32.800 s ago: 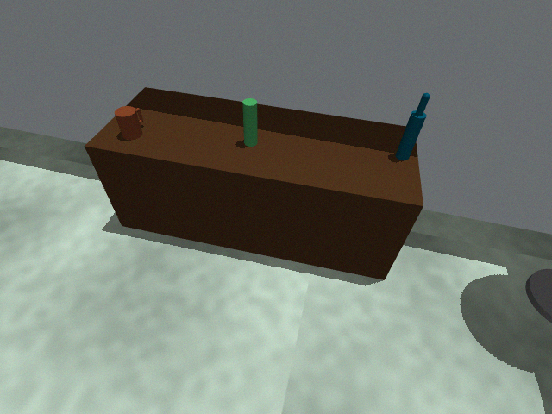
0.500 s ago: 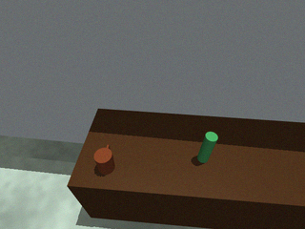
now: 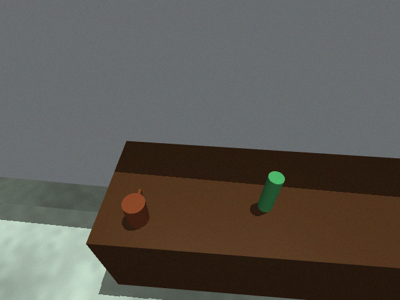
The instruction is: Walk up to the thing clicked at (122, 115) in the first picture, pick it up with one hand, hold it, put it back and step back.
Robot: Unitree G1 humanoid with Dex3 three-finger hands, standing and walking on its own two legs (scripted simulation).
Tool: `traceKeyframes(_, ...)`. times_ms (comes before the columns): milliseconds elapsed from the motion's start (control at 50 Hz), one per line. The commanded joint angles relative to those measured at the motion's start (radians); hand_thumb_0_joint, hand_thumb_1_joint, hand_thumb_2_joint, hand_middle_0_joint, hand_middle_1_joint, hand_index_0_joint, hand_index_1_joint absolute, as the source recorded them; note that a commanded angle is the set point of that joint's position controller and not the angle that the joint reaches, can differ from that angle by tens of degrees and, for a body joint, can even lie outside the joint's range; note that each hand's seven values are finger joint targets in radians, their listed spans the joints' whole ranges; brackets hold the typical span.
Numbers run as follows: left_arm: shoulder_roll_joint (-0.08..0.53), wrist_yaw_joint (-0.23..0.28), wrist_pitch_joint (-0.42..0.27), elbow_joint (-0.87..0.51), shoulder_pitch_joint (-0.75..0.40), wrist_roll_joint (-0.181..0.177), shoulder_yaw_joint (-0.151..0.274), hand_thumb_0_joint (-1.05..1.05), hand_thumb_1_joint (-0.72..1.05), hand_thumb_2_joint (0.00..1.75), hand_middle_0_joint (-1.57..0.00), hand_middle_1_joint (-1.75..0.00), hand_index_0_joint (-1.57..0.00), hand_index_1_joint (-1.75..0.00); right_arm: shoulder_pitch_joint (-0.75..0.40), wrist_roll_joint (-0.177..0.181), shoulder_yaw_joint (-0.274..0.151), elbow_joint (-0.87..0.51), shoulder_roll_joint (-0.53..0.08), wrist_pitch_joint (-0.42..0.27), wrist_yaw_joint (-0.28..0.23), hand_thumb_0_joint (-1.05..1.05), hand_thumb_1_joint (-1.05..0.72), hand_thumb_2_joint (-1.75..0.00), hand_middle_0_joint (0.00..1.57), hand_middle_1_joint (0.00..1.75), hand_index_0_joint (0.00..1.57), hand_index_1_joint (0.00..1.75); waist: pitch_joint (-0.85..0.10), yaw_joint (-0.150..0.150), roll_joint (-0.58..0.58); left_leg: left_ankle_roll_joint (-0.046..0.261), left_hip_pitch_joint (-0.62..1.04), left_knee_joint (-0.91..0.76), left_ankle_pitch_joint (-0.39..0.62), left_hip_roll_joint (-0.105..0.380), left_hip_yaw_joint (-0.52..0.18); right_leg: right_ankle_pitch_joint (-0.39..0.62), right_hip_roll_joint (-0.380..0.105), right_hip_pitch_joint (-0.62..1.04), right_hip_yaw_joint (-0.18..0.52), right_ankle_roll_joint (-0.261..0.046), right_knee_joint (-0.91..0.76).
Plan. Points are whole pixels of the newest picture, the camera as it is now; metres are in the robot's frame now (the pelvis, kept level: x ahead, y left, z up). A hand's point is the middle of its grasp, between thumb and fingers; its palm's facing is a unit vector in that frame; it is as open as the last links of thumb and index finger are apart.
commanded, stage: stand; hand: left
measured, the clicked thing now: (137, 206) +0.48 +0.21 -0.26
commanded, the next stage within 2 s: step back in 0.04 s
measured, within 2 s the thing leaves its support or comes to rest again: neither
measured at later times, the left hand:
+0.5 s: hand out of the picture +0.08 +0.31 -0.18, palm faces -0.04 -0.93 -0.36, open 7.4 cm
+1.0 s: hand out of the picture -0.02 +0.30 -0.15, palm faces -0.04 -0.91 -0.41, open 7.4 cm
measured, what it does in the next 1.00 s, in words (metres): walks backwards: right foot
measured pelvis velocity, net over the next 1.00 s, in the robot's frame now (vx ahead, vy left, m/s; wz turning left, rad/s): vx -0.16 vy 0.05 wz -0.04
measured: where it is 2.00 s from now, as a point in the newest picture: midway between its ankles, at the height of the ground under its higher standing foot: outside the picture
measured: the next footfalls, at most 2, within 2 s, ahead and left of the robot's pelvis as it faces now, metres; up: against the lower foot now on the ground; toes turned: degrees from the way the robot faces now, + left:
right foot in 0.72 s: -0.07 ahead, -0.06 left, +0.00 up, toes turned +0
left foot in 1.10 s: -0.17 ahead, +0.18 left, +0.00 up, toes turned -3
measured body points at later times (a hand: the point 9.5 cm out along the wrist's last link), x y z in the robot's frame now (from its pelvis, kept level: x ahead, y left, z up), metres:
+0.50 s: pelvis -0.07 +0.05 -0.02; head +0.01 +0.08 +0.42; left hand +0.08 +0.36 -0.16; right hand -0.02 -0.27 -0.13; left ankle -0.07 +0.13 -0.75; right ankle -0.06 -0.09 -0.69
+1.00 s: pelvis -0.16 +0.05 -0.01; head -0.09 +0.03 +0.43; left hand -0.02 +0.35 -0.12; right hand -0.06 -0.27 -0.14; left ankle -0.21 +0.19 -0.68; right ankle -0.11 -0.06 -0.75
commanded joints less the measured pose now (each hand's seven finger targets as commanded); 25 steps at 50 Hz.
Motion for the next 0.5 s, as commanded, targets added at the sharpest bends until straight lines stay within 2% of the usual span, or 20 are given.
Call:
traceKeyframes(0, 0.219, 0.015, -0.022, -0.054, -0.038, -0.005, 0.043, 0.00, 0.90, 0.90, -0.20, -0.30, -0.20, -0.30, -0.027, 0.001, -0.036, -0.053, -0.204, -0.017, -0.010, 0.00, -0.90, -0.90, 0.20, 0.30, 0.20, 0.30, -0.057, 0.001, -0.007, 0.047, -0.013, -0.063, 0.090, 0.085, -0.051, 0.108, -0.106, 0.013, 0.075, -0.032, -0.051)
traceKeyframes(20, 0.285, 0.018, -0.009, -0.075, -0.041, -0.022, 0.093, 0.00, 0.90, 0.90, -0.20, -0.30, -0.20, -0.30, -0.063, 0.011, -0.059, -0.071, -0.261, 0.000, -0.004, 0.00, -0.90, -0.90, 0.20, 0.30, 0.20, 0.30, 0.053, 0.007, -0.005, 0.076, -0.098, 0.049, 0.237, 0.066, -0.062, 0.264, -0.094, -0.079, 0.088, -0.038, 0.030)
traceKeyframes(40, 0.280, 0.022, -0.005, -0.086, -0.019, -0.023, 0.096, 0.00, 0.90, 0.90, -0.20, -0.30, -0.20, -0.30, -0.050, 0.019, -0.060, -0.086, -0.246, 0.005, -0.005, 0.00, -0.90, -0.90, 0.20, 0.30, 0.20, 0.30, 0.013, 0.002, -0.010, 0.082, -0.083, 0.090, 0.277, 0.066, -0.047, 0.311, -0.099, -0.066, 0.078, -0.054, 0.044)
traceKeyframes(60, 0.272, 0.023, -0.003, -0.096, -0.015, -0.024, 0.097, 0.00, 0.90, 0.90, -0.20, -0.30, -0.20, -0.30, -0.044, 0.022, -0.059, -0.094, -0.234, 0.007, -0.003, 0.00, -0.90, -0.90, 0.20, 0.30, 0.20, 0.30, -0.010, 0.003, -0.023, 0.084, -0.076, 0.120, 0.275, 0.054, -0.034, 0.330, -0.103, -0.064, 0.084, -0.063, 0.048)
traceKeyframes(100, 0.280, 0.024, 0.001, -0.125, -0.032, -0.020, 0.107, 0.00, 0.90, 0.90, -0.20, -0.30, -0.20, -0.30, -0.022, 0.026, -0.067, -0.111, -0.227, 0.014, -0.004, 0.00, -0.90, -0.90, 0.20, 0.30, 0.20, 0.30, -0.090, -0.011, -0.057, 0.083, -0.066, 0.226, 0.246, 0.023, -0.011, 0.379, -0.145, -0.054, 0.117, -0.116, 0.050)
traceKeyframes(140, 0.299, 0.023, 0.009, -0.164, -0.071, -0.013, 0.114, 0.00, 0.90, 0.90, -0.20, -0.30, -0.20, -0.30, -0.003, 0.023, -0.073, -0.126, -0.221, 0.027, -0.003, 0.00, -0.90, -0.90, 0.20, 0.30, 0.20, 0.30, -0.118, -0.017, -0.118, 0.072, -0.094, 0.345, 0.080, -0.042, 0.023, 0.373, -0.220, -0.081, 0.188, -0.176, 0.030)
traceKeyframes(180, 0.310, 0.026, 0.015, -0.211, -0.123, 0.004, 0.117, 0.00, 0.90, 0.90, -0.20, -0.30, -0.20, -0.30, 0.035, 0.014, -0.085, -0.143, -0.219, 0.043, 0.000, 0.00, -0.90, -0.90, 0.20, 0.30, 0.20, 0.30, -0.121, -0.027, -0.192, 0.079, -0.112, 0.515, -0.268, -0.085, 0.017, 0.346, -0.308, -0.161, 0.246, -0.250, 0.023)
traceKeyframes(200, 0.311, 0.025, 0.017, -0.230, -0.132, 0.012, 0.118, 0.00, 0.90, 0.90, -0.20, -0.30, -0.20, -0.30, 0.056, 0.010, -0.088, -0.150, -0.221, 0.049, 0.004, 0.00, -0.90, -0.90, 0.20, 0.30, 0.20, 0.30, -0.116, -0.026, -0.208, 0.086, -0.109, 0.579, -0.335, -0.082, 0.001, 0.317, -0.320, -0.218, 0.245, -0.266, 0.032)
traceKeyframes(240, 0.303, 0.027, 0.024, -0.265, -0.188, 0.017, 0.113, 0.00, 0.90, 0.90, -0.20, -0.30, -0.20, -0.30, 0.110, 0.015, -0.094, -0.162, -0.222, 0.048, 0.010, 0.00, -0.90, -0.90, 0.20, 0.30, 0.20, 0.30, -0.126, -0.062, -0.229, 0.098, -0.104, 0.486, -0.273, -0.046, -0.028, 0.304, -0.289, -0.218, 0.197, -0.224, 0.099)
traceKeyframes(260, 0.289, 0.030, 0.028, -0.276, -0.199, 0.014, 0.108, 0.00, 0.90, 0.90, -0.20, -0.30, -0.20, -0.30, 0.128, 0.016, -0.098, -0.160, -0.226, 0.040, 0.007, 0.00, -0.90, -0.90, 0.20, 0.30, 0.20, 0.30, -0.130, -0.073, -0.206, 0.100, -0.101, 0.365, -0.148, -0.031, -0.020, 0.290, -0.244, -0.202, 0.157, -0.181, 0.177)
traceKeyframes(280, 0.255, 0.029, 0.035, -0.280, -0.170, 0.006, 0.099, 0.00, 0.90, 0.90, -0.20, -0.30, -0.20, -0.30, 0.103, 0.011, -0.099, -0.171, -0.246, 0.029, 0.001, 0.00, -0.90, -0.90, 0.20, 0.30, 0.20, 0.30, -0.115, -0.060, -0.075, 0.104, -0.138, 0.159, 0.119, 0.038, -0.073, 0.210, -0.138, -0.172, 0.089, -0.120, 0.293)
traceKeyframes(300, 0.206, 0.033, 0.041, -0.293, -0.156, -0.006, 0.088, 0.00, 0.90, 0.90, -0.20, -0.30, -0.20, -0.30, 0.060, -0.005, -0.116, -0.188, -0.315, 0.020, -0.003, 0.00, -0.90, -0.90, 0.20, 0.30, 0.20, 0.30, -0.092, -0.042, 0.144, 0.129, -0.117, 0.050, 0.376, 0.166, -0.278, 0.013, 0.027, -0.266, 0.030, -0.061, 0.472)
traceKeyframes(320, 0.187, 0.042, 0.048, -0.297, -0.140, -0.005, 0.091, 0.00, 0.90, 0.90, -0.20, -0.30, -0.20, -0.30, 0.083, -0.017, -0.124, -0.195, -0.348, 0.012, -0.009, 0.00, -0.90, -0.90, 0.20, 0.30, 0.20, 0.30, -0.093, -0.040, 0.183, 0.162, 0.006, 0.042, 0.556, 0.236, -0.402, -0.378, 0.129, -0.410, 0.096, -0.053, 0.552)
traceKeyframes(340, 0.200, 0.044, 0.059, -0.281, -0.082, -0.002, 0.091, 0.00, 0.90, 0.90, -0.20, -0.30, -0.20, -0.30, 0.082, -0.024, -0.120, -0.197, -0.319, 0.010, -0.014, 0.00, -0.90, -0.90, 0.20, 0.30, 0.20, 0.30, -0.114, -0.010, 0.068, 0.174, 0.030, 0.088, 0.621, 0.238, -0.326, -0.411, 0.104, -0.405, 0.158, -0.052, 0.657)
traceKeyframes(360, 0.182, 0.046, 0.057, -0.286, -0.055, -0.004, 0.085, 0.00, 0.90, 0.90, -0.20, -0.30, -0.20, -0.30, 0.065, -0.016, -0.119, -0.217, -0.334, 0.009, -0.018, 0.00, -0.90, -0.90, 0.20, 0.30, 0.20, 0.30, -0.125, -0.020, 0.130, 0.174, 0.040, 0.106, 0.729, 0.254, -0.328, -0.428, 0.119, -0.425, 0.165, -0.054, 0.688)
traceKeyframes(380, 0.191, 0.052, 0.056, -0.282, -0.060, -0.002, 0.089, 0.00, 0.90, 0.90, -0.20, -0.30, -0.20, -0.30, 0.036, -0.020, -0.123, -0.233, -0.336, 0.012, -0.023, 0.00, -0.90, -0.90, 0.20, 0.30, 0.20, 0.30, -0.122, -0.021, 0.161, 0.143, 0.017, 0.087, 0.664, 0.251, -0.332, -0.404, 0.121, -0.421, 0.198, -0.054, 0.703)
traceKeyframes(400, 0.210, 0.055, 0.057, -0.276, -0.079, -0.004, 0.095, 0.00, 0.90, 0.90, -0.20, -0.30, -0.20, -0.30, 0.000, -0.022, -0.121, -0.245, -0.320, 0.010, -0.029, 0.00, -0.90, -0.90, 0.20, 0.30, 0.20, 0.30, -0.106, -0.017, 0.189, 0.173, -0.029, 0.073, 0.567, 0.246, -0.320, -0.374, 0.108, -0.393, 0.210, -0.049, 0.742)
traceKeyframes(440, 0.227, 0.049, 0.061, -0.271, -0.031, -0.010, 0.096, 0.00, 0.90, 0.90, -0.20, -0.30, -0.20, -0.30, -0.039, -0.030, -0.111, -0.265, -0.283, 0.008, -0.037, 0.00, -0.90, -0.90, 0.20, 0.30, 0.20, 0.30, -0.099, 0.017, 0.174, 0.145, 0.015, 0.109, 0.530, 0.166, -0.199, -0.280, 0.105, -0.418, 0.193, -0.038, 0.760)
traceKeyframes(460, 0.230, 0.047, 0.059, -0.270, -0.010, -0.006, 0.100, 0.00, 0.90, 0.90, -0.20, -0.30, -0.20, -0.30, -0.036, -0.023, -0.108, -0.272, -0.260, 0.008, -0.040, 0.00, -0.90, -0.90, 0.20, 0.30, 0.20, 0.30, -0.112, 0.017, 0.156, 0.163, 0.067, 0.133, 0.553, 0.163, -0.191, -0.263, 0.101, -0.426, 0.173, -0.029, 0.764)
traceKeyframes(480, 0.228, 0.045, 0.056, -0.275, -0.003, -0.002, 0.101, 0.00, 0.90, 0.90, -0.20, -0.30, -0.20, -0.30, -0.018, -0.018, -0.109, -0.279, -0.261, 0.006, -0.042, 0.00, -0.90, -0.90, 0.20, 0.30, 0.20, 0.30, -0.121, 0.011, 0.147, 0.204, 0.093, 0.148, 0.570, 0.184, -0.197, -0.275, 0.099, -0.422, 0.162, -0.017, 0.755)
